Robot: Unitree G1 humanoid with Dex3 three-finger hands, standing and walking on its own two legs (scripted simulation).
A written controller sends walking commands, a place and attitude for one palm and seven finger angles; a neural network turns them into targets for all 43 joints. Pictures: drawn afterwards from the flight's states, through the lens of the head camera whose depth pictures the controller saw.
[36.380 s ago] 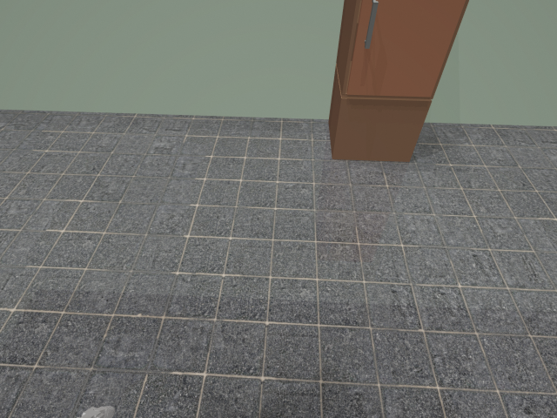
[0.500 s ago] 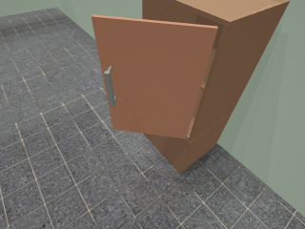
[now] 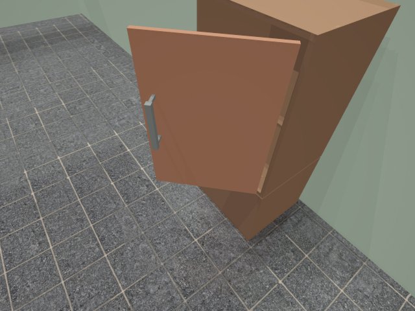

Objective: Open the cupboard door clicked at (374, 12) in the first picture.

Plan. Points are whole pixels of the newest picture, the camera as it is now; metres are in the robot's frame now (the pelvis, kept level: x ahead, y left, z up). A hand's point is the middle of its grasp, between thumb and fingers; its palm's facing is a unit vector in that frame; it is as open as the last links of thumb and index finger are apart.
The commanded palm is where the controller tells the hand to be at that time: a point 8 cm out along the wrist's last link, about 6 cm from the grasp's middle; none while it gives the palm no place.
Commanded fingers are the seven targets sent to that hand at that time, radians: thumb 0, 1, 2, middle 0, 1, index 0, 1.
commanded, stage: shuffle to correct the standing spot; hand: left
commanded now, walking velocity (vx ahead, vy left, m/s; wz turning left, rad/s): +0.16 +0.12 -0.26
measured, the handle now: (154, 123) +0.63 +0.21 -0.02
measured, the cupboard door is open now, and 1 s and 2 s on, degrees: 44 44 44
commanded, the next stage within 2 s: come to a stop and stand still in 0.14 s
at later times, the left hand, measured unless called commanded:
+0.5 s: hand out of the picture +0.13 +0.19 -0.17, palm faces -0.06 -0.97 -0.24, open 7.3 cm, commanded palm none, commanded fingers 0.00 0.90 0.90 -0.20 -0.30 -0.20 -0.30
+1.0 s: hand out of the picture +0.09 +0.20 -0.16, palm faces -0.07 -0.97 -0.24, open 7.4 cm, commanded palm none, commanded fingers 0.00 0.90 0.90 -0.20 -0.30 -0.20 -0.30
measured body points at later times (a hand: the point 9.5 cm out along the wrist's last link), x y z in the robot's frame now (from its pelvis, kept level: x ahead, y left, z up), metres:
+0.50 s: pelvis +0.07 +0.01 -0.01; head +0.10 +0.00 +0.44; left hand +0.13 +0.24 -0.16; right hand +0.01 -0.18 -0.17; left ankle +0.02 +0.12 -0.74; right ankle +0.07 -0.08 -0.74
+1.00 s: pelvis +0.03 +0.02 +0.00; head +0.03 +0.01 +0.45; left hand +0.10 +0.25 -0.14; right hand +0.05 -0.21 -0.16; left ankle +0.02 +0.12 -0.74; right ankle +0.07 -0.08 -0.74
